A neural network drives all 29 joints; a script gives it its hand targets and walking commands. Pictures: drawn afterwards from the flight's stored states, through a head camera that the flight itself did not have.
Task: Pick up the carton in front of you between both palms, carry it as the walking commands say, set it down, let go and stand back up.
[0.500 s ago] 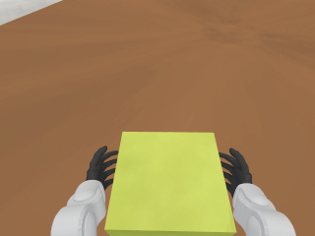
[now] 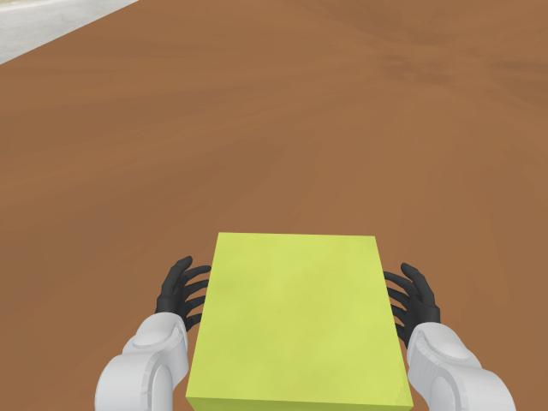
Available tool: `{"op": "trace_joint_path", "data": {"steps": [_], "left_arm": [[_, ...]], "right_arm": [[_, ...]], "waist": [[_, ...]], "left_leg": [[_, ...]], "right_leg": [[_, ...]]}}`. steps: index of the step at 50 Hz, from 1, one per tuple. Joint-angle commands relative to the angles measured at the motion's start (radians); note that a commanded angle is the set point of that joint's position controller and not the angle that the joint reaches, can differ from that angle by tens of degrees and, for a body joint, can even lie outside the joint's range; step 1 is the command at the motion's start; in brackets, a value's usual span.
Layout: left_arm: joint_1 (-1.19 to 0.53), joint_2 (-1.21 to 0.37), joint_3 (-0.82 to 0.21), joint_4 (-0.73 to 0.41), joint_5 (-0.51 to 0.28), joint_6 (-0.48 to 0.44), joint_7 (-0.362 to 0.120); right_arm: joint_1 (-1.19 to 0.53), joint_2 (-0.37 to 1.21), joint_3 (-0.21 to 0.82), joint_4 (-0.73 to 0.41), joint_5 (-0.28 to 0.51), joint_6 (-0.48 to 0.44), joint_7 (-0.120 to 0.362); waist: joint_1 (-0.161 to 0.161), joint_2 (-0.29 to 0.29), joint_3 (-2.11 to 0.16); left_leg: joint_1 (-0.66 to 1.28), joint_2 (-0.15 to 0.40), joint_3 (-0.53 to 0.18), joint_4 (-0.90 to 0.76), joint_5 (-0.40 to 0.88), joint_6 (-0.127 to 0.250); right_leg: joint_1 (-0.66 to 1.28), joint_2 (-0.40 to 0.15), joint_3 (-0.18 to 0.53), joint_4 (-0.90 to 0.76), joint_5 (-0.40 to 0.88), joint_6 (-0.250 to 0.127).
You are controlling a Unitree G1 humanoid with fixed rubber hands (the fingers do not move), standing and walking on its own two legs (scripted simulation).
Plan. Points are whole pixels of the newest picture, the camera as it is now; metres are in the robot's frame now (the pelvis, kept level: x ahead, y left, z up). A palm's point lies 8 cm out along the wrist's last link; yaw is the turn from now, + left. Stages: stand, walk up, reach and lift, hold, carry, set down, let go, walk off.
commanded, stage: carry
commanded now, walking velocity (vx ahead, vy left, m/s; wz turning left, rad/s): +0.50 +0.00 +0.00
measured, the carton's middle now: (293, 346) +0.23 +0.00 +0.01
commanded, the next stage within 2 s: none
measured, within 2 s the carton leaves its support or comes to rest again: neither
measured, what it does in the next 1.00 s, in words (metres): walks ahead: left foot, then right foot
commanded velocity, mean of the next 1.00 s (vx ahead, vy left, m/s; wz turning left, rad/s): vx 0.34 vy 0.00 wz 0.00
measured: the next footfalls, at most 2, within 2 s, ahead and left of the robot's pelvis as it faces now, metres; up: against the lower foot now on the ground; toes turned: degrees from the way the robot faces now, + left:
left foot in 0.48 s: +0.51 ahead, +0.12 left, +0.00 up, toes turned +10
right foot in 0.96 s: +0.80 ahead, -0.10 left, +0.00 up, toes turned +11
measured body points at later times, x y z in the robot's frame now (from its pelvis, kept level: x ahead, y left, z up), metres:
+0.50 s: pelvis +0.34 +0.02 +0.00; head +0.33 +0.02 +0.45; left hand +0.58 +0.16 +0.09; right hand +0.57 -0.14 +0.10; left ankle +0.47 +0.11 -0.72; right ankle +0.13 -0.09 -0.71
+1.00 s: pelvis +0.65 -0.01 +0.01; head +0.66 -0.01 +0.46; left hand +0.90 +0.15 +0.09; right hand +0.89 -0.16 +0.08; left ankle +0.48 +0.10 -0.70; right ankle +0.77 -0.09 -0.72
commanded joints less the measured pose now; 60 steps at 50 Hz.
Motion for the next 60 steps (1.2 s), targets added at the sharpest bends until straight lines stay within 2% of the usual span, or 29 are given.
{"op": "trace_joint_path", "data": {"steps": [1, 2, 3, 4, 5, 7, 12, 16, 21, 23, 24, 25, 26, 27, 29, 30, 32, 35, 41, 46, 47, 48, 49, 50, 52, 53, 54, 57, 60], "left_arm": [[-0.244, -0.603, -0.525, -0.065, -0.166, -0.02, -0.021], [-0.252, -0.642, -0.535, -0.082, -0.18, -0.026, -0.035], [-0.27, -0.689, -0.55, -0.084, -0.191, -0.039, -0.048], [-0.291, -0.733, -0.564, -0.087, -0.195, -0.054, -0.061], [-0.307, -0.761, -0.577, -0.088, -0.196, -0.068, -0.072], [-0.303, -0.783, -0.594, -0.082, -0.197, -0.087, -0.091], [-0.252, -0.725, -0.592, -0.075, -0.19, -0.101, -0.101], [-0.235, -0.648, -0.568, -0.107, -0.183, -0.09, -0.074], [-0.226, -0.546, -0.531, -0.13, -0.164, -0.052, -0.023], [-0.238, -0.515, -0.531, -0.146, -0.167, -0.036, -0.009], [-0.247, -0.504, -0.535, -0.159, -0.17, -0.029, -0.004], [-0.265, -0.49, -0.536, -0.173, -0.173, -0.022, 0.0], [-0.266, -0.498, -0.548, -0.2, -0.185, -0.012, -0.001], [-0.28, -0.504, -0.56, -0.202, -0.195, -0.01, -0.006], [-0.298, -0.618, -0.572, -0.162, -0.194, -0.016, -0.023], [-0.313, -0.664, -0.575, -0.147, -0.192, -0.024, -0.031], [-0.317, -0.713, -0.578, -0.128, -0.178, -0.038, -0.04], [-0.292, -0.718, -0.575, -0.118, -0.154, -0.045, -0.035], [-0.268, -0.635, -0.563, -0.113, -0.145, -0.015, -0.012], [-0.273, -0.608, -0.563, -0.106, -0.168, -0.001, -0.021], [-0.275, -0.612, -0.561, -0.105, -0.167, -0.003, -0.026], [-0.277, -0.613, -0.553, -0.103, -0.165, -0.003, -0.031], [-0.281, -0.614, -0.549, -0.101, -0.164, -0.005, -0.036], [-0.251, -0.633, -0.546, -0.081, -0.18, -0.011, -0.039], [-0.267, -0.711, -0.56, -0.095, -0.2, -0.033, -0.057], [-0.284, -0.747, -0.565, -0.1, -0.202, -0.046, -0.067], [-0.301, -0.78, -0.572, -0.097, -0.203, -0.057, -0.076], [-0.274, -0.787, -0.58, -0.103, -0.199, -0.079, -0.091], [-0.256, -0.738, -0.583, -0.123, -0.191, -0.079, -0.086]], "right_arm": [[-0.291, 0.591, 0.571, -0.141, 0.167, -0.011, 0.016], [-0.307, 0.641, 0.591, -0.121, 0.178, -0.02, 0.024], [-0.31, 0.694, 0.595, -0.105, 0.174, -0.031, 0.034], [-0.32, 0.74, 0.6, -0.091, 0.173, -0.045, 0.044], [-0.318, 0.78, 0.606, -0.075, 0.167, -0.059, 0.052], [-0.297, 0.818, 0.61, -0.049, 0.146, -0.082, 0.061], [-0.249, 0.786, 0.605, -0.043, 0.115, -0.101, 0.05], [-0.262, 0.714, 0.603, -0.093, 0.14, -0.085, 0.031], [-0.264, 0.588, 0.576, -0.131, 0.164, -0.044, 0.005], [-0.257, 0.556, 0.555, -0.128, 0.167, -0.031, -0.003], [-0.241, 0.545, 0.541, -0.117, 0.165, -0.027, -0.006], [-0.226, 0.534, 0.529, -0.117, 0.161, -0.022, -0.009], [-0.237, 0.53, 0.521, -0.103, 0.164, -0.023, -0.011], [-0.223, 0.561, 0.531, -0.111, 0.18, -0.022, -0.005], [-0.28, 0.646, 0.56, -0.132, 0.201, -0.027, 0.019], [-0.312, 0.683, 0.573, -0.138, 0.204, -0.034, 0.031], [-0.339, 0.717, 0.591, -0.139, 0.213, -0.045, 0.051], [-0.32, 0.701, 0.593, -0.137, 0.22, -0.048, 0.064], [-0.257, 0.604, 0.543, -0.103, 0.184, -0.025, 0.042], [-0.26, 0.602, 0.525, -0.085, 0.148, -0.011, 0.024], [-0.267, 0.606, 0.531, -0.085, 0.147, -0.011, 0.024], [-0.284, 0.608, 0.538, -0.085, 0.148, -0.012, 0.025], [-0.294, 0.611, 0.556, -0.099, 0.156, -0.009, 0.027], [-0.275, 0.631, 0.578, -0.12, 0.172, -0.008, 0.031], [-0.307, 0.712, 0.609, -0.127, 0.184, -0.023, 0.045], [-0.331, 0.752, 0.619, -0.128, 0.188, -0.034, 0.052], [-0.349, 0.784, 0.628, -0.127, 0.189, -0.044, 0.057], [-0.308, 0.811, 0.641, -0.116, 0.176, -0.07, 0.06], [-0.27, 0.772, 0.625, -0.121, 0.157, -0.071, 0.056]], "waist": [[0.035, -0.406, -0.299], [0.022, -0.314, -0.271], [0.022, -0.229, -0.274], [0.017, -0.125, -0.248], [0.011, -0.094, -0.235], [0.009, -0.135, -0.233], [0.01, -0.165, -0.135], [0.015, -0.168, -0.06], [0.015, -0.192, 0.013], [0.0, -0.192, -0.044], [-0.021, -0.142, -0.112], [-0.046, -0.035, -0.189], [-0.042, 0.256, -0.288], [-0.033, 0.275, -0.249], [-0.028, 0.077, -0.243], [-0.021, 0.004, -0.221], [-0.013, 0.051, -0.216], [-0.014, 0.095, -0.168], [-0.012, 0.121, -0.069], [0.0, 0.13, -0.081], [0.01, 0.091, -0.105], [0.015, 0.021, -0.147], [0.02, -0.177, -0.258], [0.027, -0.266, -0.346], [0.013, -0.191, -0.338], [0.005, -0.161, -0.313], [0.001, -0.168, -0.282], [0.006, -0.176, -0.315], [-0.004, -0.136, -0.297]], "left_leg": [[-0.643, -0.137, -0.026, 0.774, 0.095, 0.004], [-0.716, -0.088, -0.154, 0.907, 0.01, 0.036], [-0.734, -0.038, -0.184, 0.935, 0.035, 0.066], [-0.722, 0.006, -0.189, 0.864, 0.095, 0.08], [-0.695, 0.033, -0.198, 0.775, 0.151, 0.081], [-0.654, 0.025, -0.158, 0.673, 0.219, 0.071], [-0.725, 0.025, -0.079, 0.377, 0.328, 0.022], [-0.738, 0.003, -0.028, 0.191, 0.42, 0.021], [-0.664, -0.022, 0.016, 0.071, 0.451, 0.058], [-0.476, -0.07, 0.07, 0.044, 0.394, 0.076], [-0.277, -0.117, 0.106, 0.018, 0.345, 0.082], [-0.073, -0.007, -0.043, -0.012, 0.225, 0.092], [0.144, 0.281, -0.574, -0.142, 0.055, 0.245], [0.135, 0.33, -0.725, -0.248, 0.282, 0.27], [0.043, 0.287, -0.468, -0.164, 0.584, 0.241], [-0.031, 0.259, -0.376, -0.17, 0.6, 0.203], [-0.103, 0.212, -0.267, -0.224, 0.477, 0.152], [-0.1, 0.185, -0.19, -0.289, 0.413, 0.157], [-0.072, 0.123, -0.01, -0.216, 0.895, 0.139], [-0.094, 0.103, 0.063, -0.032, 0.94, 0.08], [-0.139, 0.076, 0.082, 0.063, 0.91, 0.048], [-0.218, 0.045, 0.067, 0.179, 0.73, 0.018], [-0.383, -0.007, 0.025, 0.387, 0.314, -0.012], [-0.483, -0.077, -0.068, 0.534, -0.085, -0.021], [-0.478, -0.043, -0.168, 0.533, -0.134, 0.013], [-0.448, -0.005, -0.179, 0.383, -0.124, 0.029], [-0.41, -0.01, -0.163, 0.246, -0.105, 0.032], [-0.338, -0.049, -0.101, 0.102, 0.027, 0.029], [-0.215, -0.015, -0.07, -0.062, 0.332, 0.024]], "right_leg": [[0.767, -0.377, 0.763, -0.309, -0.218, -0.175], [0.743, -0.387, 0.7, -0.307, 0.003, -0.174], [0.701, -0.355, 0.575, -0.254, 0.133, -0.152], [0.618, -0.325, 0.47, -0.244, 0.216, -0.115], [0.558, -0.3, 0.404, -0.269, 0.172, -0.081], [0.509, -0.266, 0.313, -0.317, 0.068, -0.055], [0.51, -0.228, 0.199, -0.404, 0.016, -0.078], [0.545, -0.204, 0.136, -0.398, 0.116, -0.067], [0.582, -0.206, 0.083, -0.353, 0.257, -0.042], [0.564, -0.188, 0.024, -0.191, 0.443, -0.012], [0.495, -0.142, -0.022, 0.01, 0.478, 0.011], [0.34, -0.106, -0.017, 0.264, 0.28, 0.038], [0.025, 0.022, 0.019, 0.601, -0.012, 0.098], [-0.126, 0.062, 0.158, 0.761, -0.379, 0.08], [-0.128, -0.055, 0.245, 0.811, -0.33, 0.035], [-0.106, -0.083, 0.244, 0.729, -0.279, 0.028], [-0.062, -0.087, 0.213, 0.608, -0.193, 0.033], [-0.104, -0.079, 0.162, 0.459, -0.118, 0.058], [-0.083, -0.02, 0.052, 0.119, 0.003, 0.081], [0.181, 0.041, -0.018, -0.095, 0.176, 0.062], [0.311, 0.044, -0.02, -0.186, 0.275, 0.061], [0.454, -0.038, 0.057, -0.185, 0.463, 0.067], [0.688, -0.265, 0.28, -0.062, 0.908, -0.033], [0.774, -0.365, 0.442, -0.108, 0.969, -0.163], [0.656, -0.345, 0.373, -0.182, 0.728, -0.158], [0.589, -0.302, 0.295, -0.199, 0.621, -0.111], [0.537, -0.259, 0.258, -0.217, 0.541, -0.073], [0.52, -0.237, 0.217, -0.232, 0.318, -0.069], [0.411, -0.18, 0.139, -0.187, 0.149, -0.023]]}}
